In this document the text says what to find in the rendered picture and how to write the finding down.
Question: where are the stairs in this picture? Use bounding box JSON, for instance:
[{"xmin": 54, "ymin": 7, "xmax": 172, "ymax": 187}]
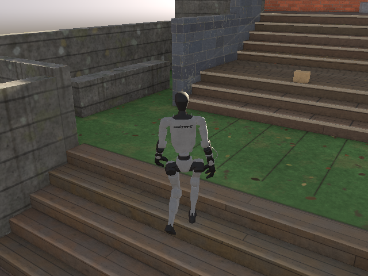
[
  {"xmin": 237, "ymin": 15, "xmax": 368, "ymax": 72},
  {"xmin": 0, "ymin": 151, "xmax": 368, "ymax": 276},
  {"xmin": 187, "ymin": 74, "xmax": 368, "ymax": 143}
]

